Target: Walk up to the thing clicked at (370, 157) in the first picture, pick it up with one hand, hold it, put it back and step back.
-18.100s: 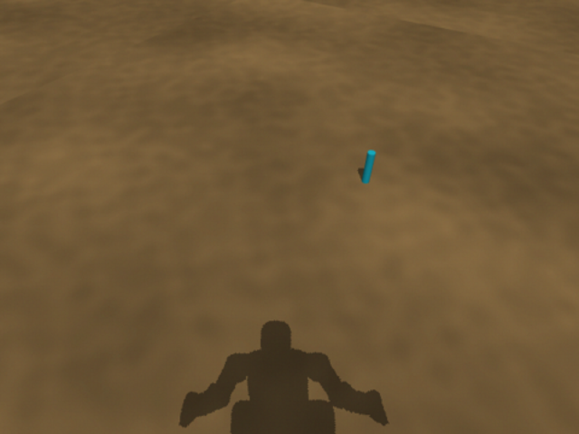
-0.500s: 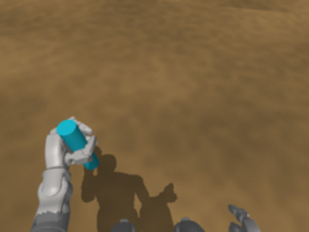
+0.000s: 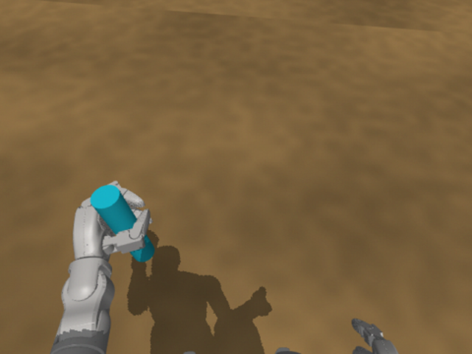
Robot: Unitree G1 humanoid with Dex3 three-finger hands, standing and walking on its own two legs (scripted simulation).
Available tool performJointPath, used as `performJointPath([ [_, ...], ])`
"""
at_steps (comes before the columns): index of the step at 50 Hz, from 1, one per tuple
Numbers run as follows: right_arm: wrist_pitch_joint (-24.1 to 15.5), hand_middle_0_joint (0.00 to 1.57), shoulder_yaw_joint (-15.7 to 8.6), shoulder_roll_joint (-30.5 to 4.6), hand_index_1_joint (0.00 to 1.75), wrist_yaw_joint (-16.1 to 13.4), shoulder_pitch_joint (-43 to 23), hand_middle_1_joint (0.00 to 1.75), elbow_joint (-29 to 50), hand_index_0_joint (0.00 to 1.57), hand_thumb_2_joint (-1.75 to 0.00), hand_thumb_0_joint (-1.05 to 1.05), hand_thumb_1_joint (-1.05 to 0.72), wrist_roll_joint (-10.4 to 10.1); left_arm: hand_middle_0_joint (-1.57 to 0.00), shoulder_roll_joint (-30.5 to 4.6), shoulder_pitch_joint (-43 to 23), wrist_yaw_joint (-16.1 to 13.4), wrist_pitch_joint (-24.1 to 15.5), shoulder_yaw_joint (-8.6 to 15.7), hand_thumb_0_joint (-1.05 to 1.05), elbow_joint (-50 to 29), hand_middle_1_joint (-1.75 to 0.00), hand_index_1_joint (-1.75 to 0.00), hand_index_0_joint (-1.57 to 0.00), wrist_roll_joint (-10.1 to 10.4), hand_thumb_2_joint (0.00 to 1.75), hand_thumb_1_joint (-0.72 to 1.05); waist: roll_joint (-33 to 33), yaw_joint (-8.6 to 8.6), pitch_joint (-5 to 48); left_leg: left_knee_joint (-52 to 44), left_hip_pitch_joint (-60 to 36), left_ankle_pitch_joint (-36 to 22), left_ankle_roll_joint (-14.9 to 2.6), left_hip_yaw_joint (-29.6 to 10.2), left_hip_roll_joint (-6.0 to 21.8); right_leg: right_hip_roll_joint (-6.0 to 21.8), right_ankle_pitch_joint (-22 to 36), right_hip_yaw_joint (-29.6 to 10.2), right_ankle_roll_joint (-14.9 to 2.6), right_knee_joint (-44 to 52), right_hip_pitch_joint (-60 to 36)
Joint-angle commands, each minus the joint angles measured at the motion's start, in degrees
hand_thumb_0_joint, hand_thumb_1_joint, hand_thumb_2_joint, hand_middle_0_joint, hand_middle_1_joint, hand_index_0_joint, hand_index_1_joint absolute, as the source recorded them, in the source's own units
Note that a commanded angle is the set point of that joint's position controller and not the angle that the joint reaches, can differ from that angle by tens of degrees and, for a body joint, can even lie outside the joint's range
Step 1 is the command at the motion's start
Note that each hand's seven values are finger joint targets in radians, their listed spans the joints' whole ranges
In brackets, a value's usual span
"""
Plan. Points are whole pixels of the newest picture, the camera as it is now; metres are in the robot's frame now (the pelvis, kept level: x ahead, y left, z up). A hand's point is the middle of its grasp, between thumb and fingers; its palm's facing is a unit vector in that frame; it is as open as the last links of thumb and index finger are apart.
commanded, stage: lift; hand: left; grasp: from the side
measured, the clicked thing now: (127, 228) +0.33 +0.19 +0.03
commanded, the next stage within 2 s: hold in 0.02 s
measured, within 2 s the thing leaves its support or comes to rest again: neither
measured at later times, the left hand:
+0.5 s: hand (132, 217) +0.33 +0.17 +0.07, palm faces +0.14 -0.99 +0.00, open 5.3 cm
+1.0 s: hand (129, 216) +0.33 +0.17 +0.08, palm faces +0.13 -0.99 +0.00, open 5.3 cm
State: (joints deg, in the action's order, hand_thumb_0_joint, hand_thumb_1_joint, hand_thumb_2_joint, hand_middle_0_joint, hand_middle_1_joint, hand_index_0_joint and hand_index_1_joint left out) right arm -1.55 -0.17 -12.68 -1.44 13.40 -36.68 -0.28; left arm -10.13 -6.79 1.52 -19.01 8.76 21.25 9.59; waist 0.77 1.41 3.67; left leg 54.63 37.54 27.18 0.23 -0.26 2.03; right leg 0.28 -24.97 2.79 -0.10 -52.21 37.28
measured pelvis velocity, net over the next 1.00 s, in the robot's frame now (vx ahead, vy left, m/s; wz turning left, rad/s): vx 0.00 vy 0.00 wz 0.00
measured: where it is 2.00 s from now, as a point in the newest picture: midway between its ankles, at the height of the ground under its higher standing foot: outside the picture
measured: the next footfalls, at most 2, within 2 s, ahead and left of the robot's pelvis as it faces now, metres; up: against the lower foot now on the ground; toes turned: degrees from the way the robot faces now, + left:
none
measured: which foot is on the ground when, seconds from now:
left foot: down 0.00-1.00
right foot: down 0.00-1.00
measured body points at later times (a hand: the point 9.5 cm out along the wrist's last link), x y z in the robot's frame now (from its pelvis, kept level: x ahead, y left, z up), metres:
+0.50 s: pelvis +0.00 +0.00 +0.01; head +0.05 +0.00 +0.46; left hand +0.32 +0.22 +0.07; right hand +0.14 -0.24 -0.10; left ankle +0.00 +0.12 -0.69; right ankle +0.01 -0.12 -0.69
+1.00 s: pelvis +0.00 +0.00 +0.02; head +0.04 +0.01 +0.46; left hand +0.32 +0.22 +0.08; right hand +0.13 -0.24 -0.09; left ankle +0.00 +0.12 -0.69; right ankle +0.01 -0.12 -0.69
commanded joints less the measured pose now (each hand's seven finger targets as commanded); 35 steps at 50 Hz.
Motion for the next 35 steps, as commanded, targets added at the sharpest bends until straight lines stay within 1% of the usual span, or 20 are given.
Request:
performJointPath([
  [1,-2.4,0.20,-3.4,-7.8,0.30,-0.3,-0.8,0.30,7.0,0.20,-0.89,0.00,-0.88,-0.3,-1.28,-7.1,-12.2,-0.1,-4.3,2.6,0.00,-12.1,-1.34,-1.33,-1.29,0.5,1.25,0.61,-0.1,-0.11,16.1,-8.3,-8.2,-17.2,-0.53,-0.6,-1.5,-0.8,18.0,-0.6,-0.59,6.9,-10.8],
  [2,-2.4,0.20,-3.1,-7.4,0.30,-0.1,-1.6,0.30,7.3,0.20,-0.89,0.00,-0.88,-0.3,-1.29,-7.2,-13.1,0.0,-4.6,2.1,0.00,-13.0,-1.34,-1.33,-1.30,0.3,1.26,0.61,0.4,-0.24,14.8,-8.7,-7.4,-15.3,-0.58,-0.4,-1.7,-0.7,16.5,-0.7,-0.56,7.4,-10.6],
  [3,-2.4,0.20,-3.4,-7.7,0.30,-0.1,-1.3,0.30,7.1,0.20,-0.90,0.00,-0.89,-0.3,-1.29,-7.6,-12.6,-0.2,-4.6,3.3,0.00,-11.7,-1.35,-1.34,-1.30,0.5,1.26,0.58,0.1,-0.26,15.0,-8.8,-7.7,-15.2,-0.51,-0.7,-1.5,-0.9,16.1,-0.6,-0.63,7.2,-10.4],
  [4,-2.2,0.20,-3.1,-7.4,0.30,-0.1,-1.4,0.30,7.5,0.20,-0.89,0.00,-0.88,-0.3,-1.29,-7.3,-12.6,-0.2,-4.8,2.3,0.00,-12.9,-1.35,-1.34,-1.30,0.2,1.27,0.60,-0.1,-0.41,15.7,-9.0,-7.9,-15.1,-0.57,-0.4,-1.6,-0.8,16.3,-0.7,-0.53,7.6,-11.3],
  [5,-2.2,0.20,-3.3,-7.5,0.30,-0.2,-1.8,0.30,7.5,0.20,-0.89,0.00,-0.88,-0.2,-1.29,-7.8,-13.9,-0.4,-5.0,3.0,0.00,-13.1,-1.34,-1.34,-1.30,0.3,1.26,0.62,-0.2,-0.21,16.1,-8.7,-7.7,-14.6,-0.76,0.1,-1.8,-0.6,16.4,-1.2,-0.30,8.2,-11.6],
  [9,-2.3,0.20,-3.1,-7.4,0.30,-0.5,-0.9,0.30,6.9,0.20,-0.90,0.00,-0.90,-0.2,-1.32,-6.9,-14.6,-0.3,-4.8,1.9,0.00,-14.8,-1.35,-1.34,-1.33,0.6,1.21,0.62,0.7,0.51,17.4,-8.6,-10.2,-17.9,-0.71,0.1,-1.7,-0.7,19.7,-1.2,-0.31,8.2,-12.1],
  [13,-2.4,0.20,-3.0,-7.3,0.30,-0.6,-2.0,0.30,7.0,0.20,-0.90,0.00,-0.90,-0.2,-1.32,-6.5,-14.3,-0.7,-4.5,1.5,0.00,-13.8,-1.34,-1.33,-1.33,0.2,1.20,0.62,-0.3,0.34,14.1,-9.8,-9.5,-14.8,-0.76,0.1,-1.7,-0.6,16.7,-1.2,-0.18,9.4,-11.4],
  [14,-2.5,0.20,-3.2,-7.5,0.30,-0.6,-1.4,0.30,6.8,0.20,-0.90,0.00,-0.90,-0.2,-1.32,-5.9,-13.4,-0.8,-4.3,1.4,0.00,-12.9,-1.34,-1.33,-1.33,0.3,1.20,0.61,-0.9,0.75,15.1,-9.9,-10.3,-15.9,-0.73,-0.2,-1.5,-0.8,17.5,-1.0,-0.23,9.0,-11.7],
  [16,-2.4,0.20,-3.2,-7.6,0.30,-0.5,-1.9,0.30,6.9,0.20,-0.90,0.00,-0.90,-0.4,-1.32,-6.0,-12.8,-0.9,-4.2,1.7,0.00,-12.9,-1.33,-1.33,-1.33,0.4,1.20,0.63,0.1,0.04,13.7,-10.7,-10.3,-16.0,-0.44,-0.5,-1.5,-0.9,16.9,-0.6,-0.47,9.0,-11.8],
  [19,-2.1,0.20,-3.2,-7.4,0.30,-0.5,-1.4,0.30,6.8,0.20,-0.90,0.00,-0.90,-0.2,-1.32,-6.8,-11.9,-1.2,-3.7,2.0,0.00,-12.9,-1.34,-1.33,-1.33,-0.2,1.21,0.63,0.4,-0.59,15.9,-10.2,-11.2,-19.4,-0.47,-0.1,-1.7,-0.8,20.3,-0.8,-0.41,9.2,-14.0],
  [20,-2.2,0.20,-3.2,-7.6,0.30,-0.4,-1.5,0.30,7.0,0.20,-0.90,0.00,-0.90,-0.3,-1.33,-5.8,-11.7,-1.1,-3.6,1.2,0.00,-13.1,-1.35,-1.35,-1.34,0.1,1.21,0.63,-1.1,0.11,15.9,-10.1,-11.5,-19.8,-0.68,0.1,-1.7,-0.8,21.3,-1.0,-0.17,9.6,-14.9],
  [21,-2.2,0.20,-3.2,-7.7,0.30,-0.4,-1.7,0.30,7.0,0.20,-0.90,0.00,-0.90,-0.4,-1.34,-6.8,-13.3,-1.1,-3.6,2.0,0.00,-14.5,-1.36,-1.36,-1.35,0.2,1.23,0.63,-1.0,-0.02,15.4,-10.4,-11.4,-19.5,-0.74,0.0,-1.6,-0.8,21.1,-0.9,-0.16,9.7,-14.8],
  [22,-2.1,0.20,-3.2,-7.5,0.30,-0.4,-1.4,0.30,6.8,0.20,-0.90,0.00,-0.90,-0.3,-1.35,-6.7,-13.4,-1.1,-3.4,1.6,0.00,-14.4,-1.38,-1.37,-1.36,0.0,1.23,0.60,-0.1,0.05,16.3,-10.4,-11.8,-20.2,-0.71,0.1,-1.7,-0.7,21.7,-1.1,-0.21,9.6,-15.0],
  [26,-2.1,0.20,-2.9,-7.2,0.30,-0.5,-2.1,0.30,7.0,0.20,-0.90,0.00,-0.90,-0.5,-1.33,-6.1,-14.3,-1.3,-3.2,1.1,0.00,-15.1,-1.35,-1.35,-1.34,0.0,1.21,0.62,-0.1,-0.02,13.8,-11.4,-12.5,-19.1,-0.68,0.3,-1.7,-0.6,20.5,-1.1,-0.13,10.7,-14.6],
  [29,-2.0,0.20,-3.0,-7.2,0.30,-0.4,-1.5,0.30,6.6,0.20,-0.90,0.00,-0.90,-0.3,-1.33,-6.6,-13.6,-1.4,-2.9,1.4,0.00,-14.2,-1.35,-1.35,-1.34,-0.3,1.21,0.58,1.2,-0.10,15.1,-11.5,-14.0,-22.4,-0.46,-0.3,-1.4,-0.9,22.0,-0.5,-0.43,10.3,-15.0],
  [30,-2.1,0.20,-3.3,-7.6,0.30,-0.3,-2.0,0.30,6.9,0.20,-0.90,0.00,-0.90,-0.4,-1.34,-5.4,-13.2,-1.4,-2.6,0.5,0.00,-13.6,-1.36,-1.35,-1.35,-0.4,1.20,0.58,0.0,0.20,13.3,-12.1,-13.5,-21.0,-0.40,-0.5,-1.3,-1.0,20.7,-0.4,-0.48,10.4,-14.3],
  [31,-2.1,0.20,-3.3,-7.4,0.30,-0.3,-2.1,0.30,6.8,0.20,-0.90,0.00,-0.90,-0.4,-1.33,-6.6,-14.7,-1.4,-2.7,1.5,0.00,-14.3,-1.35,-1.34,-1.34,-0.4,1.20,0.60,0.7,0.01,12.7,-12.6,-12.7,-19.5,-0.26,-0.6,-1.2,-1.0,19.3,-0.2,-0.58,10.4,-14.0],
  [32,-1.9,0.20,-3.1,-7.3,0.30,-0.3,-2.0,0.30,6.7,0.20,-0.90,0.00,-0.90,-0.4,-1.32,-6.5,-12.9,-1.4,-2.6,1.9,0.00,-12.6,-1.35,-1.34,-1.33,-0.3,1.21,0.59,0.1,-0.37,13.0,-12.4,-12.6,-18.8,-0.41,-0.3,-1.4,-0.8,19.1,-0.4,-0.46,10.9,-14.7],
  [33,-1.9,0.20,-3.1,-7.2,0.30,-0.4,-2.9,0.30,7.0,0.20,-0.90,0.00,-0.90,-0.5,-1.32,-5.9,-12.9,-1.2,-2.4,1.5,0.00,-11.7,-1.34,-1.33,-1.33,-0.2,1.20,0.63,-1.0,-0.16,10.9,-12.7,-11.1,-16.5,-0.58,-0.1,-1.5,-0.7,17.4,-0.5,-0.32,11.7,-14.0],
  [35,-2.2,0.20,-3.2,-7.3,0.30,-0.2,-2.6,0.30,7.0,0.20,-0.90,0.00,-0.89,-0.4,-1.33,-5.0,-12.2,-1.1,-2.4,1.0,0.00,-11.9,-1.35,-1.35,-1.34,0.0,1.22,0.64,-1.7,0.03,11.9,-12.7,-11.6,-16.5,-0.69,0.1,-1.6,-0.6,17.9,-0.7,-0.23,11.7,-14.7],
])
